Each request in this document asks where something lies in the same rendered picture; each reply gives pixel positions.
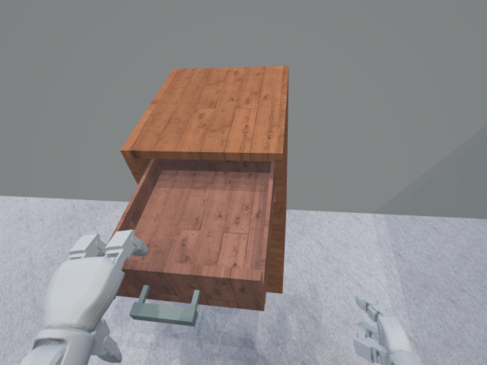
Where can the left robot forearm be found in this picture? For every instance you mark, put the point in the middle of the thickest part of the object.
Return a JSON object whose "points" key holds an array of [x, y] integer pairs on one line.
{"points": [[59, 345]]}

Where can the handle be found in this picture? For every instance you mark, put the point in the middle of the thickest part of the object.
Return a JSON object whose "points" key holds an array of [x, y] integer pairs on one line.
{"points": [[165, 314]]}

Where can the left robot hand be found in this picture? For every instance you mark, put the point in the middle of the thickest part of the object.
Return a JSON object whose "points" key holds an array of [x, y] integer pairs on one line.
{"points": [[83, 287]]}

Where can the cabinet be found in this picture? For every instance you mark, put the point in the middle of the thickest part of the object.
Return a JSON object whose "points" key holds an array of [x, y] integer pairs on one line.
{"points": [[221, 114]]}

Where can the drawer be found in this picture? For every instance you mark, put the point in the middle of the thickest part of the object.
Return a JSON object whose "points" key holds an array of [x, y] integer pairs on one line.
{"points": [[207, 225]]}

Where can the right robot hand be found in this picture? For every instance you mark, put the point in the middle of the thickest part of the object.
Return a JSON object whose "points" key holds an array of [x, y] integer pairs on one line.
{"points": [[377, 344]]}

